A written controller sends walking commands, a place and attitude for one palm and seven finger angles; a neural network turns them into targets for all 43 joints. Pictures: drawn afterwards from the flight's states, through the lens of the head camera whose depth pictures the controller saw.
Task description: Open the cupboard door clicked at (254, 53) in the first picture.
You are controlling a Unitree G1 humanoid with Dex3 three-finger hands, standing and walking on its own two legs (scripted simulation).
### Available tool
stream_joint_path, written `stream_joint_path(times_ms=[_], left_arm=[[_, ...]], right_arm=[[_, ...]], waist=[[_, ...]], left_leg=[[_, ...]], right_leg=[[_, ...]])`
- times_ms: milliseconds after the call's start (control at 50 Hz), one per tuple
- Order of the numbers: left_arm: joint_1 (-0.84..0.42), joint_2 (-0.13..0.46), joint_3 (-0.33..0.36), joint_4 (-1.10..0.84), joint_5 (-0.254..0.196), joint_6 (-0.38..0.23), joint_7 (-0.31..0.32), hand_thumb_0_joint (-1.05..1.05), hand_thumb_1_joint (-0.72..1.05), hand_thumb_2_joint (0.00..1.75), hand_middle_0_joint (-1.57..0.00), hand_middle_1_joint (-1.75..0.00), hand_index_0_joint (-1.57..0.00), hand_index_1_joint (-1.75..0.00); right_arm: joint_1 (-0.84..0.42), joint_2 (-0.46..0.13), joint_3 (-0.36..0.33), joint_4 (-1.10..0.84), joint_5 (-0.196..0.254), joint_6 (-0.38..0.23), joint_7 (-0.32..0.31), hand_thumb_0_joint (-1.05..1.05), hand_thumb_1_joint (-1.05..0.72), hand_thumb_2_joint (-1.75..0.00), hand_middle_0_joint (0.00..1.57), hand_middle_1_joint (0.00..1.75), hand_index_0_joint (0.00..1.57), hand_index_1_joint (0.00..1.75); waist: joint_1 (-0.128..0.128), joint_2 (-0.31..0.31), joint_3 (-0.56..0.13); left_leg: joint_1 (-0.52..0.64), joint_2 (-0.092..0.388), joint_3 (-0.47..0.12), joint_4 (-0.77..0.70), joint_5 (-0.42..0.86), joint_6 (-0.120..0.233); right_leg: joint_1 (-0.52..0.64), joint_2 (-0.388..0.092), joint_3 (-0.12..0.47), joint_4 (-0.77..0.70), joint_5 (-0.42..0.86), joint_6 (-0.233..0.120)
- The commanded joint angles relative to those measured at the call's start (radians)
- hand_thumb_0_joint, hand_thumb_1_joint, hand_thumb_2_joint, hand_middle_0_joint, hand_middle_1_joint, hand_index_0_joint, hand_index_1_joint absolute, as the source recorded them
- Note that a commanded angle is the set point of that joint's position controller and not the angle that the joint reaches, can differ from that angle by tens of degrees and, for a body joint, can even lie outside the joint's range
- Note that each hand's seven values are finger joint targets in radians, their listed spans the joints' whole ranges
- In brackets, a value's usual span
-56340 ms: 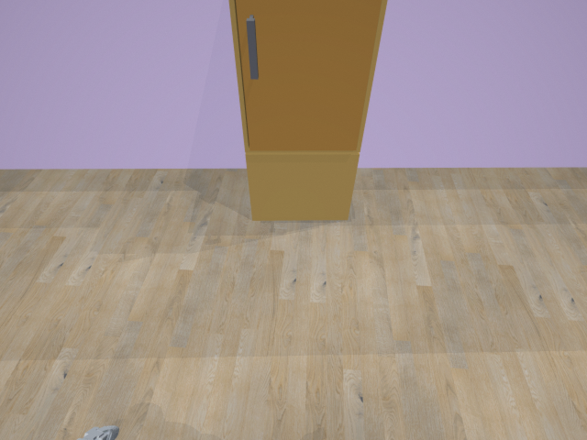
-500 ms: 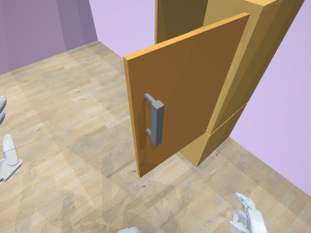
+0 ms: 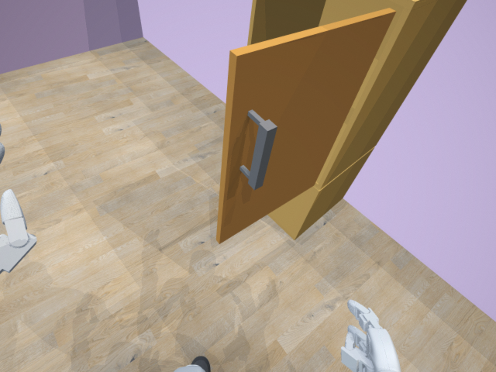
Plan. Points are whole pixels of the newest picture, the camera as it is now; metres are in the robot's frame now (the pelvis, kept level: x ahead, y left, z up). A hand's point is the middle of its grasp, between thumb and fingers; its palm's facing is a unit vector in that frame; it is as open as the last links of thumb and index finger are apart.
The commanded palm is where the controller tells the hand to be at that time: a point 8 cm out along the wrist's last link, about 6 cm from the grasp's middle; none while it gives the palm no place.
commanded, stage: stop stepping back and stand still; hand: left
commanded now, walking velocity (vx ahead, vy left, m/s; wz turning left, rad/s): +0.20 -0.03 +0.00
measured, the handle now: (254, 151) +0.50 +0.04 +0.05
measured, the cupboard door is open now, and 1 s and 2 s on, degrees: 85 85 85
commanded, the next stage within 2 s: let the arm hang, fingers relaxed in 0.82 s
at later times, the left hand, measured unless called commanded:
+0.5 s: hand (61, 324) +0.14 +0.21 +0.15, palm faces +0.40 -0.82 -0.41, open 7.5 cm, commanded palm +0.06 +0.25 +0.17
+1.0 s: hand out of the picture +0.09 +0.20 +0.06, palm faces +0.18 -0.86 -0.47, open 7.4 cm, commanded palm none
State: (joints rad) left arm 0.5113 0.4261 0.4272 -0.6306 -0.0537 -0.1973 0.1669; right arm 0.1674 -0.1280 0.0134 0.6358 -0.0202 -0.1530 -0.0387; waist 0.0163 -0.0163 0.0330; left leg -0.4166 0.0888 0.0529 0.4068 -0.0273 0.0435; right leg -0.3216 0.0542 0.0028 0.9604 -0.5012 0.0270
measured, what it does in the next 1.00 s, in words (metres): walks backwards: right foot, then left foot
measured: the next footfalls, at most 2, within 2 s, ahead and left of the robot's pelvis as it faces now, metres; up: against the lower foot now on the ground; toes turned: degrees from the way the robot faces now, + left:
right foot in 0.16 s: -0.18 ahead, -0.12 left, +0.00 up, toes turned +2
left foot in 0.36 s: +0.02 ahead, +0.07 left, +0.00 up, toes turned +1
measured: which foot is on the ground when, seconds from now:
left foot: down 0.00-0.14, up 0.16-0.34, down 0.36-0.56, up 0.58-0.84, down 0.86-1.00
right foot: up 0.00-0.14, down 0.16-1.00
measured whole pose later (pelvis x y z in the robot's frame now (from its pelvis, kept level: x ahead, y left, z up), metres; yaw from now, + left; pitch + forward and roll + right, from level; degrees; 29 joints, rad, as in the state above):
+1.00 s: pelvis -0.14 -0.04 -0.01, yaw -1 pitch -1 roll +1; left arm 0.35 0.37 0.18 -0.07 0.02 -0.13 0.05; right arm 0.14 -0.29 -0.03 0.73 -0.01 -0.11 -0.01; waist 0.02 0.03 0.03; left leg -0.26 0.01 0.02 0.53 -0.24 -0.01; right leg -0.27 0.03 -0.06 0.54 -0.25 -0.06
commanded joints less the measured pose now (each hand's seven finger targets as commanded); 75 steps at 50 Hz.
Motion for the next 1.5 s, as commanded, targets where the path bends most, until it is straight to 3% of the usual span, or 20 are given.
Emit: stream_joint_path(times_ms=[0, 80, 120, 160, 200, 300, 360, 400, 500, 520, 560, 600, 680, 780, 880, 900, 1000, 1080, 1220, 1480], left_arm=[[0.025, 0.171, 0.122, -0.200, -0.012, -0.049, 0.018, 0.00, 0.90, 0.90, -0.20, -0.30, -0.20, -0.30], [0.133, 0.228, 0.181, -0.215, -0.030, -0.046, 0.006, 0.00, 0.90, 0.90, -0.20, -0.30, -0.20, -0.30], [0.139, 0.280, 0.219, -0.225, -0.033, -0.060, 0.002, 0.00, 0.90, 0.90, -0.20, -0.30, -0.20, -0.30], [0.084, 0.336, 0.274, -0.222, -0.032, -0.071, 0.019, 0.00, 0.90, 0.90, -0.20, -0.30, -0.20, -0.30], [0.067, 0.194, 0.169, -0.073, -0.026, -0.044, 0.002, 0.00, 0.90, 0.90, -0.20, -0.30, -0.20, -0.30], [-0.126, 0.158, 0.075, 0.112, 0.009, -0.034, 0.004, 0.00, 0.90, 0.90, -0.20, -0.30, -0.20, -0.30], [-0.193, 0.148, 0.040, 0.070, 0.013, -0.047, 0.004, 0.00, 0.90, 0.90, -0.20, -0.30, -0.20, -0.30], [-0.163, 0.193, 0.074, 0.018, 0.026, -0.059, 0.010, 0.00, 0.90, 0.90, -0.20, -0.30, -0.20, -0.30], [0.070, 0.233, 0.176, -0.125, 0.024, -0.065, 0.016, 0.00, 0.90, 0.90, -0.20, -0.30, -0.20, -0.30], [0.092, 0.230, 0.184, -0.123, 0.029, -0.073, 0.015, 0.00, 0.90, 0.90, -0.20, -0.30, -0.20, -0.30], [0.073, 0.227, 0.187, -0.086, 0.018, -0.076, 0.010, 0.00, 0.90, 0.90, -0.20, -0.30, -0.20, -0.30], [0.048, 0.182, 0.177, 0.010, 0.013, -0.093, 0.006, 0.00, 0.90, 0.90, -0.20, -0.30, -0.20, -0.30], [-0.038, 0.134, 0.113, 0.184, 0.026, -0.100, 0.006, 0.00, 0.90, 0.90, -0.20, -0.30, -0.20, -0.30], [-0.100, 0.102, 0.038, 0.121, 0.034, -0.075, 0.009, 0.00, 0.90, 0.90, -0.20, -0.30, -0.20, -0.30], [-0.046, 0.188, 0.104, -0.134, 0.038, -0.082, 0.017, 0.00, 0.90, 0.90, -0.20, -0.30, -0.20, -0.30], [-0.086, 0.001, -0.313, 0.777, 0.115, 0.094, -0.133, 0.00, 0.90, 0.90, -0.20, -0.30, -0.20, -0.30], [-0.180, -0.017, -0.328, 0.946, 0.087, 0.175, -0.171, 0.00, 0.90, 0.90, -0.20, -0.30, -0.20, -0.30], [-0.304, 0.013, -0.360, 1.177, 0.085, 0.179, -0.167, 0.00, 0.90, 0.90, -0.20, -0.30, -0.20, -0.30], [-0.285, -0.051, -0.392, 1.476, 0.071, 0.206, -0.153, 0.00, 0.90, 0.90, -0.20, -0.30, -0.20, -0.30], [-0.164, -0.127, -0.383, 1.718, 0.073, 0.202, -0.144, 0.00, 0.90, 0.90, -0.20, -0.30, -0.20, -0.30]], right_arm=[[-0.041, -0.183, -0.063, -0.145, 0.009, -0.044, -0.016, 0.00, -0.90, -0.90, 0.20, 0.30, 0.20, 0.30], [-0.044, -0.160, -0.045, -0.175, 0.010, -0.007, -0.013, 0.00, -0.90, -0.90, 0.20, 0.30, 0.20, 0.30], [-0.048, -0.156, -0.037, -0.157, 0.008, 0.029, -0.012, 0.00, -0.90, -0.90, 0.20, 0.30, 0.20, 0.30], [-0.048, -0.169, -0.022, -0.169, 0.006, 0.020, -0.005, 0.00, -0.90, -0.90, 0.20, 0.30, 0.20, 0.30], [-0.029, -0.190, -0.053, -0.151, 0.043, 0.013, -0.016, 0.00, -0.90, -0.90, 0.20, 0.30, 0.20, 0.30], [-0.021, -0.208, -0.048, -0.102, 0.029, 0.003, -0.051, 0.00, -0.90, -0.90, 0.20, 0.30, 0.20, 0.30], [0.000, -0.243, -0.059, -0.121, 0.039, -0.005, -0.052, 0.00, -0.90, -0.90, 0.20, 0.30, 0.20, 0.30], [-0.013, -0.215, -0.053, -0.114, 0.012, -0.028, -0.044, 0.00, -0.90, -0.90, 0.20, 0.30, 0.20, 0.30], [-0.081, -0.198, -0.045, -0.163, 0.025, -0.035, -0.028, 0.00, -0.90, -0.90, 0.20, 0.30, 0.20, 0.30], [-0.073, -0.189, -0.050, -0.177, 0.022, -0.027, -0.025, 0.00, -0.90, -0.90, 0.20, 0.30, 0.20, 0.30], [-0.065, -0.180, -0.066, -0.157, 0.021, -0.006, -0.019, 0.00, -0.90, -0.90, 0.20, 0.30, 0.20, 0.30], [-0.013, -0.185, -0.073, -0.118, 0.015, -0.011, -0.026, 0.00, -0.90, -0.90, 0.20, 0.30, 0.20, 0.30], [-0.007, -0.170, -0.051, -0.101, 0.025, -0.020, -0.050, 0.00, -0.90, -0.90, 0.20, 0.30, 0.20, 0.30], [-0.022, -0.193, -0.055, -0.106, 0.017, -0.051, -0.053, 0.00, -0.90, -0.90, 0.20, 0.30, 0.20, 0.30], [-0.045, -0.216, -0.073, -0.161, 0.024, -0.040, -0.039, 0.00, -0.90, -0.90, 0.20, 0.30, 0.20, 0.30], [-0.071, -0.388, -0.115, 0.108, 0.008, -0.038, 0.046, 0.00, -0.90, -0.90, 0.20, 0.30, 0.20, 0.30], [-0.047, -0.322, -0.077, 0.070, 0.004, 0.081, 0.043, 0.00, -0.90, -0.90, 0.20, 0.30, 0.20, 0.30], [-0.033, -0.284, -0.060, 0.132, -0.001, 0.128, 0.040, 0.00, -0.90, -0.90, 0.20, 0.30, 0.20, 0.30], [0.018, -0.211, -0.033, 0.264, -0.014, 0.172, 0.032, 0.00, -0.90, -0.90, 0.20, 0.30, 0.20, 0.30], [0.181, -0.172, -0.059, 0.416, -0.006, 0.175, 0.009, 0.00, -0.90, -0.90, 0.20, 0.30, 0.20, 0.30]], waist=[[-0.017, 0.313, -0.227], [-0.010, 0.252, -0.235], [-0.002, -0.084, -0.169], [0.000, -0.113, -0.192], [-0.024, -0.213, -0.136], [-0.042, -0.028, -0.062], [-0.044, 0.157, -0.118], [-0.030, 0.156, -0.073], [0.009, 0.218, -0.033], [0.003, 0.168, -0.015], [0.000, -0.144, 0.032], [-0.046, -0.086, 0.037], [-0.033, -0.079, -0.051], [-0.005, -0.127, -0.099], [0.004, 0.066, -0.185], [-0.058, 0.094, -0.102], [-0.007, 0.024, -0.091], [-0.037, -0.180, -0.080], [-0.026, 0.197, 0.022], [-0.014, 0.019, 0.056]], left_leg=[[0.246, 0.119, -0.167, -0.320, -0.460, -0.001], [0.208, -0.028, 0.001, -0.137, -0.353, -0.092], [0.226, -0.078, -0.009, 0.334, -0.238, -0.062], [-0.075, -0.060, -0.041, 0.522, -0.310, -0.060], [-0.181, -0.066, -0.030, 0.473, -0.249, -0.051], [0.208, -0.121, 0.063, 0.111, -0.175, 0.014], [0.402, 0.139, -0.334, 0.040, 0.030, 0.184], [0.274, 0.232, -0.518, -0.109, -0.097, 0.230], [-0.237, 0.038, -0.134, -0.121, -0.595, 0.040], [-0.256, -0.034, -0.061, 0.022, -0.565, -0.002], [-0.140, -0.119, -0.055, 0.577, -0.441, -0.057], [-0.111, -0.084, -0.107, 0.698, -0.314, -0.066], [-0.013, -0.059, -0.039, 0.389, -0.290, -0.049], [0.179, -0.085, -0.009, 0.041, -0.203, -0.004], [0.314, 0.019, -0.072, 0.047, 0.146, 0.007], [0.164, 0.012, -0.105, 0.182, 0.345, 0.010], [-0.010, 0.081, -0.223, 0.017, -0.022, 0.059], [0.126, -0.041, -0.123, 0.110, -0.188, -0.006], [0.063, -0.021, -0.172, -0.057, -0.429, -0.005], [0.042, 0.004, -0.204, -0.127, -0.506, 0.012]], right_leg=[[0.081, 0.053, -0.113, -0.256, -0.069, -0.026], [0.265, 0.006, -0.117, -0.733, 0.096, -0.085], [-0.021, -0.286, 0.175, -0.831, 0.232, -0.135], [0.141, -0.414, 0.256, -0.737, 0.593, -0.204], [0.309, -0.285, 0.125, -0.597, 0.951, -0.089], [0.102, -0.238, 0.053, -0.446, 0.776, -0.055], [-0.127, -0.080, -0.006, -0.108, 0.319, 0.060], [-0.155, -0.069, 0.051, -0.021, -0.079, 0.007], [0.350, -0.066, -0.039, -0.398, 0.108, -0.041], [0.310, -0.111, 0.050, -0.499, 0.051, -0.071], [-0.054, -0.397, 0.581, -0.876, -0.271, -0.181], [-0.083, -0.349, 0.456, -0.839, -0.020, -0.134], [0.126, -0.250, 0.178, -0.666, 0.421, -0.120], [0.207, -0.205, 0.145, -0.629, 0.516, -0.030], [0.215, -0.131, 0.109, -0.543, 0.638, 0.007], [0.119, -0.193, 0.019, -0.379, 0.855, -0.049], [0.148, -0.110, 0.008, -0.381, 0.304, -0.063], [0.040, -0.217, 0.126, -0.595, 0.209, -0.113], [0.034, -0.148, 0.090, -0.637, 0.001, -0.081], [0.052, -0.122, 0.041, -0.632, 0.007, -0.076]])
